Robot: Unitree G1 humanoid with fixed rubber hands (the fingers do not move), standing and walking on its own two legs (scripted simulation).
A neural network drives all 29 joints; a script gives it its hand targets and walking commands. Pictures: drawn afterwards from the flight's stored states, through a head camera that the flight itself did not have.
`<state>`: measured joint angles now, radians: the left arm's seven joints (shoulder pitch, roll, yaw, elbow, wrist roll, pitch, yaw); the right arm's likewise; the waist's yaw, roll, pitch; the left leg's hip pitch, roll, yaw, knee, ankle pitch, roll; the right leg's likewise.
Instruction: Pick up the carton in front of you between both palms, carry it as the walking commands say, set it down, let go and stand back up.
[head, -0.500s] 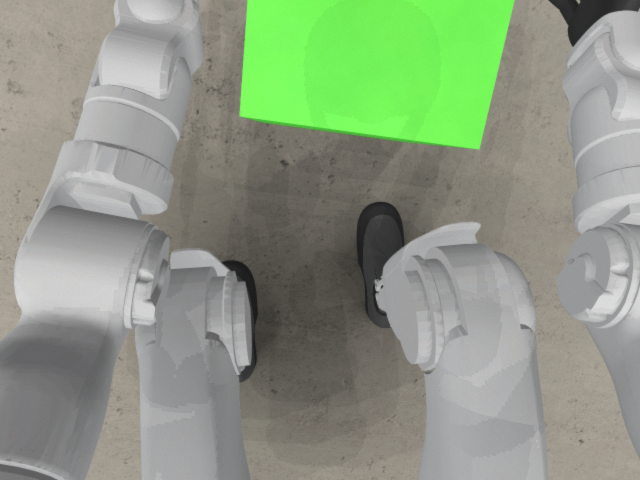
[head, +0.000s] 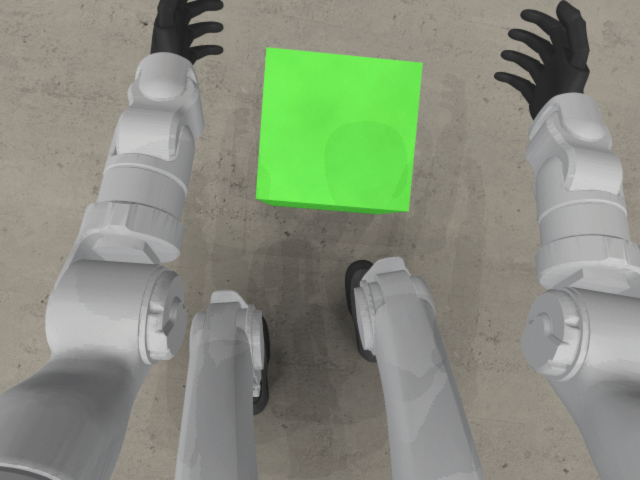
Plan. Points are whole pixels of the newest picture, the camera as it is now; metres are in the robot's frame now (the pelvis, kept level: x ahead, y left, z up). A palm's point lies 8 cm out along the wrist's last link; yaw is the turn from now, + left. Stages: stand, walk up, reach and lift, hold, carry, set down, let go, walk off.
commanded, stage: set down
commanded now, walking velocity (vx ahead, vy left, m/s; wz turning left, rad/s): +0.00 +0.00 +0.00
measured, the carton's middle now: (332, 148) +0.49 -0.10 -0.37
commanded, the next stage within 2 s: let go in 0.42 s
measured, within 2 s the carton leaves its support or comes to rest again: neither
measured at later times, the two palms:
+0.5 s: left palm out of the picture +0.55 +0.07 +0.04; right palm out of the picture +0.45 -0.32 +0.04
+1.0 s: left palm out of the picture +0.40 +0.14 +0.15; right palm out of the picture +0.32 -0.29 +0.16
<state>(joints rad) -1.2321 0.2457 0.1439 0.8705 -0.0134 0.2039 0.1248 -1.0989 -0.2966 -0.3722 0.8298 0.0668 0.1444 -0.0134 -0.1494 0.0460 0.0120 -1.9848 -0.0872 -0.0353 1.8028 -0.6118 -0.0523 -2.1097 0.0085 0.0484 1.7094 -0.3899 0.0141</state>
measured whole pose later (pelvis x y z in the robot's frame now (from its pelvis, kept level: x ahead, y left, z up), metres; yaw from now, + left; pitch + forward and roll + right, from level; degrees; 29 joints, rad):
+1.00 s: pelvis +0.09 -0.03 +0.25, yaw -3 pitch +23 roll +1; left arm -0.23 0.10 0.14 0.57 0.09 0.05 0.06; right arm -0.12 -0.23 -0.12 0.51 0.00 0.03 0.11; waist -0.08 0.00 -0.04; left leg -0.77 -0.02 -0.09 0.74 -0.37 -0.05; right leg -0.90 0.04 0.03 0.73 -0.23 -0.03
